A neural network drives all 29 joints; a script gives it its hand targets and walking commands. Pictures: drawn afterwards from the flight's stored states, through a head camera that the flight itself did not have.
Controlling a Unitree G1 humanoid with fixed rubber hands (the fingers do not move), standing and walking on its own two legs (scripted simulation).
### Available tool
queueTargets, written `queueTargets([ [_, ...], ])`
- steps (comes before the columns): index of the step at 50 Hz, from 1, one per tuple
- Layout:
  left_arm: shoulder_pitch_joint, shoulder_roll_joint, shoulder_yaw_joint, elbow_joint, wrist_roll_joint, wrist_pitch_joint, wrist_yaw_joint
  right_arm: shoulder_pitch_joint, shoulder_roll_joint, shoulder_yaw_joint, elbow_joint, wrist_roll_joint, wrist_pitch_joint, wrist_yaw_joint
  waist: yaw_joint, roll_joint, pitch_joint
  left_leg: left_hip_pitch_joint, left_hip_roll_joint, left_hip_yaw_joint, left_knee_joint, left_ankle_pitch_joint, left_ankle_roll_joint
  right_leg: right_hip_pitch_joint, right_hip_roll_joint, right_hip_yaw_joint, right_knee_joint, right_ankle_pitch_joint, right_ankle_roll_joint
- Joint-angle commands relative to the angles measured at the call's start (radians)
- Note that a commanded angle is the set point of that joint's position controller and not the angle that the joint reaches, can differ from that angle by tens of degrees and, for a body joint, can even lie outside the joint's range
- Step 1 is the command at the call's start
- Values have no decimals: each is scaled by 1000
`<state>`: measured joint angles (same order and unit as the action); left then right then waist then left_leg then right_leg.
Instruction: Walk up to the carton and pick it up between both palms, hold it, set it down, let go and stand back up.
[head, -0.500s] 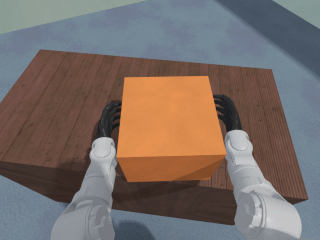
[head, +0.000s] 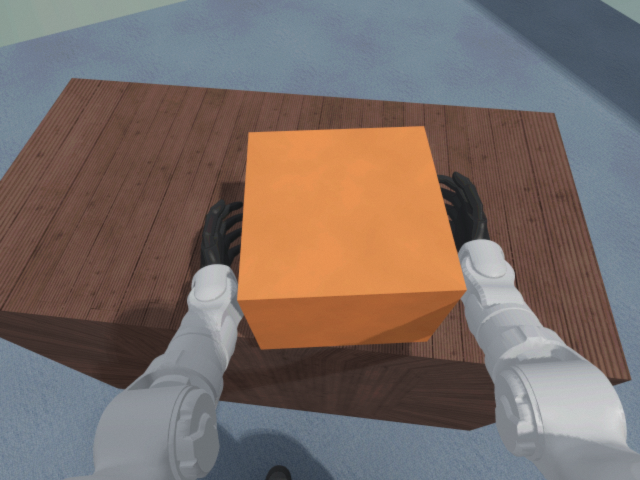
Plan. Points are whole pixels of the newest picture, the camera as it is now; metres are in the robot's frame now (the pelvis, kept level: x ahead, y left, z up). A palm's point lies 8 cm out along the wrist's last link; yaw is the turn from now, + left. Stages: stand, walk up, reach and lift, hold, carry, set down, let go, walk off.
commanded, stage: set down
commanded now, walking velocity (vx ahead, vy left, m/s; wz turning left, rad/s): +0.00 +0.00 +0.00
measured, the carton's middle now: (340, 240) +0.44 +0.04 -0.01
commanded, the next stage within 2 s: none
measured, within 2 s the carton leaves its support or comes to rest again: neither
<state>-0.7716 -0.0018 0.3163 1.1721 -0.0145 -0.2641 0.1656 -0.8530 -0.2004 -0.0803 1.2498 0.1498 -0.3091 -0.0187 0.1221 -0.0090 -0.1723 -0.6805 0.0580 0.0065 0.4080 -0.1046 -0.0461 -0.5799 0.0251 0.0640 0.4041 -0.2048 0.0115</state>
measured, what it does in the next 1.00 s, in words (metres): stands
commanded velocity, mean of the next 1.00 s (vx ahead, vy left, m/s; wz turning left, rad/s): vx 0.00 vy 0.00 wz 0.00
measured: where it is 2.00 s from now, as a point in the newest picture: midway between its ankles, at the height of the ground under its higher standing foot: outside the picture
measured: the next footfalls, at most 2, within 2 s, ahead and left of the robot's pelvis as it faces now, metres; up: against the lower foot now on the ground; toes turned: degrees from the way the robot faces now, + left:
none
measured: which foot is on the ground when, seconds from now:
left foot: down 0.00-1.00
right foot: down 0.00-1.00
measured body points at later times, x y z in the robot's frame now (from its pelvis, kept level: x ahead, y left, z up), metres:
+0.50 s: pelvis -0.03 +0.00 -0.01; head +0.04 -0.01 +0.44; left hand +0.39 +0.22 +0.06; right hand +0.46 -0.17 +0.08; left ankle +0.03 +0.14 -0.73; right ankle -0.03 -0.13 -0.73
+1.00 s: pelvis -0.02 +0.00 +0.00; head +0.02 +0.00 +0.45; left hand +0.37 +0.25 +0.09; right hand +0.46 -0.15 +0.12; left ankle +0.03 +0.14 -0.73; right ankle -0.03 -0.13 -0.73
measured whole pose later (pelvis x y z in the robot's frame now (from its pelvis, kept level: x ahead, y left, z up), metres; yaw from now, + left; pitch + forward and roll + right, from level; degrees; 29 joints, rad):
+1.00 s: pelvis -0.02 +0.00 +0.00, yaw +0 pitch +11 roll -1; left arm -0.70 0.18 0.10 0.73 -0.15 0.25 0.16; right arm -0.93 -0.40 0.15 1.13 0.46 0.03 0.07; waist 0.14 0.00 -0.13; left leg -0.51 0.07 0.00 0.43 -0.11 -0.04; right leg -0.40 0.03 0.05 0.41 -0.20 0.02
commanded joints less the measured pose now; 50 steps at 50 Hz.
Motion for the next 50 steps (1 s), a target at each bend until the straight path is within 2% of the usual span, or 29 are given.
queueTargets([
  [1,-457,183,-183,-174,-82,-88,34,-584,-251,165,-102,114,-57,17,52,12,-844,562,-13,84,222,626,-64,-7,93,-123,42,364,7],
  [5,-428,211,-188,-203,-89,-51,31,-568,-327,186,-102,158,-47,33,57,-16,-830,573,-8,80,218,615,-61,-21,105,-130,39,364,8],
  [11,-473,252,-226,-205,-133,26,22,-614,-394,194,-142,214,11,53,46,-60,-738,497,-13,80,179,444,-38,6,97,-126,27,277,9],
  [15,-510,280,-257,-193,-174,76,16,-637,-408,218,-144,252,71,72,52,-82,-668,450,-13,78,158,341,-21,13,86,-121,28,199,8],
  [22,-584,353,-282,-287,-245,168,18,-679,-428,262,-233,326,169,99,65,-107,-683,420,-20,69,145,261,-4,55,76,-114,45,178,12],
  [27,-603,387,-289,-329,-258,244,16,-701,-446,264,-280,344,222,105,67,-105,-667,410,-28,63,132,219,4,85,72,-111,45,167,14],
  [35,-536,385,-282,-416,-227,361,4,-659,-476,235,-345,337,276,94,36,-86,-610,469,-30,44,104,261,-6,165,76,-121,21,230,12],
  [41,-450,359,-258,-524,-179,432,-2,-558,-482,210,-342,332,300,89,14,-44,-532,556,-31,25,84,325,-26,220,84,-127,-7,288,6],
  [46,-258,296,-229,-684,-110,473,-21,-358,-473,189,-345,319,285,90,-20,-7,-465,672,-33,10,77,440,-44,284,95,-138,-28,380,2],
  [50,-192,270,-227,-840,-92,485,-33,-279,-477,126,-392,287,263,98,-62,39,-441,740,-37,-6,70,463,-55,280,95,-150,-52,363,-3],
])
